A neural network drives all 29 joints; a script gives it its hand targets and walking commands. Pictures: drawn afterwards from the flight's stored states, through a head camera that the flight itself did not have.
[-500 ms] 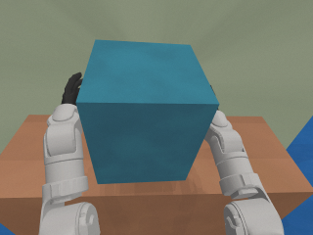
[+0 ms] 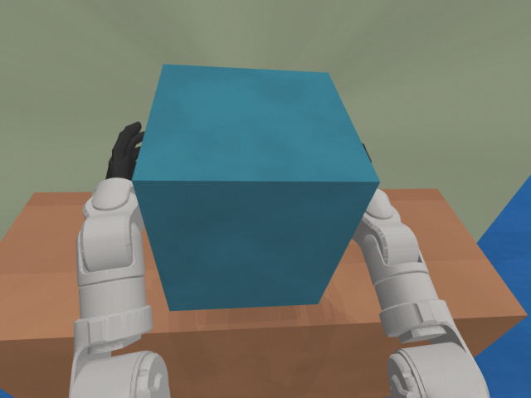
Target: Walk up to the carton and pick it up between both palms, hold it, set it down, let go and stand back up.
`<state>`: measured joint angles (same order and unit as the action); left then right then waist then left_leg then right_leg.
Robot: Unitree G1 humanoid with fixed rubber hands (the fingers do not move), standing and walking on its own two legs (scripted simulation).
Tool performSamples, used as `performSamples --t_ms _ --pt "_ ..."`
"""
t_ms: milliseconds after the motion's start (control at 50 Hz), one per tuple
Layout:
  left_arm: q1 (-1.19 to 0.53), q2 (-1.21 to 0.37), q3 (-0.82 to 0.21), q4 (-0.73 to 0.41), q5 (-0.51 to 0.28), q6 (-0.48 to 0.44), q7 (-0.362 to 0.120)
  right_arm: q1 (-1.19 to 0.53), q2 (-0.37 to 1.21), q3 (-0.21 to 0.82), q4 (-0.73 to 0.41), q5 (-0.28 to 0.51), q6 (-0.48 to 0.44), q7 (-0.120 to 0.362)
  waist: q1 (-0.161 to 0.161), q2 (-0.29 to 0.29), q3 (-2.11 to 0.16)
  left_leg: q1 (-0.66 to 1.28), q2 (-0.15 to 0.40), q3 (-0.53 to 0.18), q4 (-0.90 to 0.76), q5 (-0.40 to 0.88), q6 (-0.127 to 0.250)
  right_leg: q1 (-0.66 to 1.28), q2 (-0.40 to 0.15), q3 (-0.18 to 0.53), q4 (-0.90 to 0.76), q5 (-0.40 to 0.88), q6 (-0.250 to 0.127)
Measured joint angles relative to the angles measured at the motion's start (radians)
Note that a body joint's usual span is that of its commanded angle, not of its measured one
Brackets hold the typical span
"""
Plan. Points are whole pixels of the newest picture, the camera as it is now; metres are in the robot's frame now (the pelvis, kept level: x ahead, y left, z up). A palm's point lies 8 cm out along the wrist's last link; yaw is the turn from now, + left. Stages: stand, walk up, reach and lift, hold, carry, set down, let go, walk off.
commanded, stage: hold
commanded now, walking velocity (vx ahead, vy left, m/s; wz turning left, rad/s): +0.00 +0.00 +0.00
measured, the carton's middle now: (247, 194) +0.37 +0.00 +0.15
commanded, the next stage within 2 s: none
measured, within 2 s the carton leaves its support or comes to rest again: neither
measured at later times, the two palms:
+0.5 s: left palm (133, 184) +0.35 +0.15 +0.19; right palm (367, 194) +0.34 -0.18 +0.17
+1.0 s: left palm (118, 186) +0.35 +0.17 +0.19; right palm (354, 189) +0.35 -0.16 +0.17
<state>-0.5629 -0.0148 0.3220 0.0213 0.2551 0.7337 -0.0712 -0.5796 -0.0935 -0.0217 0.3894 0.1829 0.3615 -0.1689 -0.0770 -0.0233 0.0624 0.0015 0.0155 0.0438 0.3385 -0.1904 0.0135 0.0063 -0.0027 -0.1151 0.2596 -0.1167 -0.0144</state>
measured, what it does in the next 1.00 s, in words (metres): stands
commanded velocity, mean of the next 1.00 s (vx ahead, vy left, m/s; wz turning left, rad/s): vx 0.00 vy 0.00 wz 0.00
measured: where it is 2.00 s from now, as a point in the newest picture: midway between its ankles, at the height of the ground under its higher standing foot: outside the picture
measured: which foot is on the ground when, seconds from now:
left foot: down 0.00-1.00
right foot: down 0.00-1.00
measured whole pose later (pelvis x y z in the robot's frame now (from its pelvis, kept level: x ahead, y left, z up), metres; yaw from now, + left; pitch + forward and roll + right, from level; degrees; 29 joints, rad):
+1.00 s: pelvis +0.00 +0.00 +0.00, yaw +2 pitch -8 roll -1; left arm -0.55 0.02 0.30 0.01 0.24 0.73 -0.08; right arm -0.56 -0.03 -0.08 0.38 0.14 0.35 -0.16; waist -0.09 -0.05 0.06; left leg -0.02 0.01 0.01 0.34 -0.18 0.00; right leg -0.01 -0.01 -0.14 0.26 -0.12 -0.02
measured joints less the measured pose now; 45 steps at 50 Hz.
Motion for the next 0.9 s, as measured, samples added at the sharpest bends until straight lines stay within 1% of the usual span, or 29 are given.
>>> performSamples --t_ms 60,120,220,320,360,440,480,540,640,700,780,900 --pt "0.019 0.009 0.002 -0.023 -0.021 -0.009 -0.001 0.002 0.0 0.014 -0.028 0.013 0.006 -0.015 0.005 0.003 -0.005 -0.003 0.003 -0.004 0.004 -0.001 -0.003 0.001 0.003 -0.003 -0.003 0.001 -0.002" --pt "0.016 0.018 0.01 -0.018 -0.024 -0.009 -0.004 -0.011 0.013 0.006 -0.02 0.001 0.011 -0.015 0.011 -0.004 -0.012 -0.003 0.001 -0.01 -0.003 0.004 -0.004 0.0 0.001 -0.009 0.0 -0.001 -0.005" --pt "0.005 0.027 0.017 -0.002 -0.006 0.011 -0.017 -0.025 0.045 -0.025 0.022 -0.033 0.012 0.003 0.012 -0.023 -0.017 -0.002 -0.005 -0.022 -0.019 0.019 -0.008 -0.003 -0.005 -0.021 0.001 -0.001 -0.007" --pt "0.006 0.026 0.009 0.013 0.0 0.014 -0.019 -0.005 0.077 -0.072 0.024 -0.059 0.009 0.024 -0.002 -0.035 -0.004 -0.017 -0.006 -0.032 -0.011 0.021 -0.012 -0.011 -0.006 -0.031 0.003 0.001 -0.01" --pt "0.009 0.029 -0.005 0.013 -0.009 0.008 -0.013 0.01 0.078 -0.076 0.01 -0.062 0.003 0.025 -0.009 -0.036 0.002 -0.026 -0.005 -0.033 -0.004 0.02 -0.013 -0.018 -0.005 -0.032 0.006 0.002 -0.01" --pt "0.016 0.028 -0.042 -0.004 -0.032 -0.012 0.017 0.038 0.057 -0.067 -0.031 -0.049 -0.018 0.022 -0.014 -0.026 0.001 -0.046 0.0 -0.024 0.012 0.013 -0.012 -0.038 -0.001 -0.024 0.014 0.002 -0.011" --pt "0.014 0.021 -0.049 -0.008 -0.034 -0.022 0.027 0.04 0.04 -0.057 -0.041 -0.04 -0.025 0.02 -0.01 -0.018 -0.004 -0.049 0.003 -0.015 0.016 0.009 -0.011 -0.045 0.002 -0.015 0.017 0.002 -0.011" --pt "0.005 0.009 -0.037 0.0 -0.024 -0.024 0.03 0.021 0.019 -0.039 -0.021 -0.032 -0.025 0.017 -0.001 -0.009 -0.013 -0.041 0.007 0.001 0.01 0.007 -0.008 -0.047 0.006 0.001 0.019 0.003 -0.011" --pt "-0.008 0.0 0.003 0.016 -0.001 0.002 0.014 -0.015 0.014 -0.018 0.037 -0.031 -0.012 0.017 0.018 -0.008 -0.02 -0.017 0.008 0.012 -0.017 0.017 -0.008 -0.038 0.008 0.013 0.015 0.004 -0.013" --pt "-0.002 0.007 0.016 0.014 -0.003 0.009 0.003 -0.023 0.025 -0.015 0.046 -0.036 -0.004 0.013 0.023 -0.013 -0.018 -0.014 0.008 0.005 -0.022 0.02 -0.011 -0.031 0.009 0.006 0.01 0.004 -0.015" --pt "0.011 0.024 0.019 0.004 -0.022 0.001 -0.005 -0.023 0.049 -0.026 0.03 -0.045 -0.001 0.007 0.017 -0.024 -0.013 -0.023 0.006 -0.015 -0.015 0.02 -0.014 -0.027 0.006 -0.013 0.006 0.003 -0.015" --pt "0.011 0.041 0.004 -0.001 -0.033 -0.009 -0.009 -0.008 0.073 -0.055 0.001 -0.056 -0.007 0.007 -0.004 -0.036 -0.011 -0.034 -0.002 -0.036 -0.002 0.016 -0.014 -0.023 -0.001 -0.034 0.005 -0.001 -0.011"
